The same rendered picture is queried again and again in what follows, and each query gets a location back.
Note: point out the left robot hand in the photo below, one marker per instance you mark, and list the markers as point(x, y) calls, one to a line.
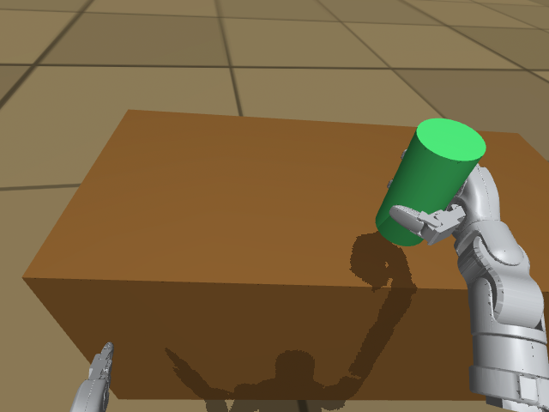
point(93, 393)

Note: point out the right robot arm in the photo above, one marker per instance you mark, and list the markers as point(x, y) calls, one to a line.
point(511, 366)

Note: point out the right robot hand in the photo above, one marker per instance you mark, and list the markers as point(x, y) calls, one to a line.
point(476, 200)

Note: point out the can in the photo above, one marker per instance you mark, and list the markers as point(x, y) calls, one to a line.
point(438, 160)

